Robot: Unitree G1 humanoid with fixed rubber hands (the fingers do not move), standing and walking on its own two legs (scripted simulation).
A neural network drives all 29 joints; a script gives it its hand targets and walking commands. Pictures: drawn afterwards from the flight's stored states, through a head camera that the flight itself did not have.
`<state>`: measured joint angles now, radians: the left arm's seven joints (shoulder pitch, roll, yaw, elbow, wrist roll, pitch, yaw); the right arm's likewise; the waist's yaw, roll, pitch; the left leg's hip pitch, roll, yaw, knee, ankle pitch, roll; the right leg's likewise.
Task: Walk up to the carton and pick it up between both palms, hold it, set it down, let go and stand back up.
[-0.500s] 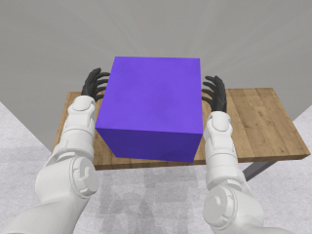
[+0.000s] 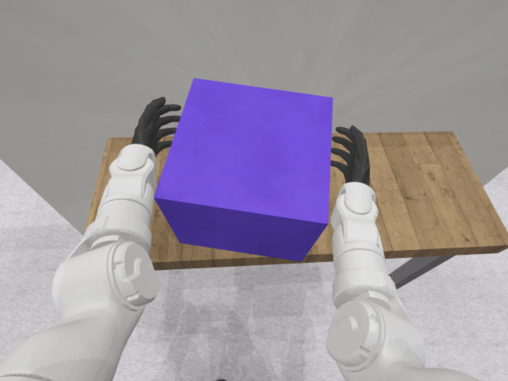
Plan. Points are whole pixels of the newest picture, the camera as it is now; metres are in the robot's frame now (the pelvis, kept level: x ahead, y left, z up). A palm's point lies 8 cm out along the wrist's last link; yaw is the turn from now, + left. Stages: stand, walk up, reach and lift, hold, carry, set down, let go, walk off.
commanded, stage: set down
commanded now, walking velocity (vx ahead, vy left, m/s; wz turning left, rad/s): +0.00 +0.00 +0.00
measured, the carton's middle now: (250, 175) +0.46 +0.00 -0.02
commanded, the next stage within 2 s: none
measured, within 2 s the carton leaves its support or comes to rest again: rests again in 1.34 s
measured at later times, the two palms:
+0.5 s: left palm (146, 146) +0.46 +0.17 +0.07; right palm (354, 178) +0.40 -0.16 +0.06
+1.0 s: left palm (146, 145) +0.46 +0.17 +0.07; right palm (352, 177) +0.40 -0.16 +0.06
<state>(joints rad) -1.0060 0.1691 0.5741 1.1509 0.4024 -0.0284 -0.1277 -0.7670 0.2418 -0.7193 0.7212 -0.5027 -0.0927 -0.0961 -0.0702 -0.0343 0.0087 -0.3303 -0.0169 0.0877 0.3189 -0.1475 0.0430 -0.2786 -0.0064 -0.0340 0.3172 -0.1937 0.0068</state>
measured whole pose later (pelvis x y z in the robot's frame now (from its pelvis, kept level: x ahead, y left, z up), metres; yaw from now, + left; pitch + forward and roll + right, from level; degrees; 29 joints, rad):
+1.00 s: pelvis +0.00 +0.00 +0.00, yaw +1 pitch +11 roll +0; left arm -1.04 0.17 0.66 1.15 0.49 -0.04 -0.15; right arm -0.81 0.27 -0.77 0.70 -0.57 -0.08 -0.09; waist -0.08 -0.03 0.00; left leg -0.39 -0.01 0.08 0.35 -0.15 0.04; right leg -0.33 0.00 -0.05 0.34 -0.19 0.00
